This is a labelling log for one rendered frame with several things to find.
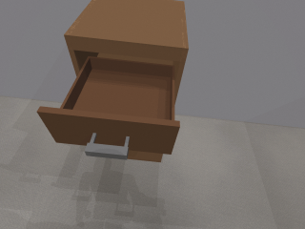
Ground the drawer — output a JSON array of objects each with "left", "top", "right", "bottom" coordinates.
[{"left": 37, "top": 56, "right": 180, "bottom": 155}]

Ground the cabinet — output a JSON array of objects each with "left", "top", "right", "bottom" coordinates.
[{"left": 64, "top": 0, "right": 189, "bottom": 162}]

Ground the handle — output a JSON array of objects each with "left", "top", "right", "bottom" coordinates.
[{"left": 84, "top": 133, "right": 130, "bottom": 160}]

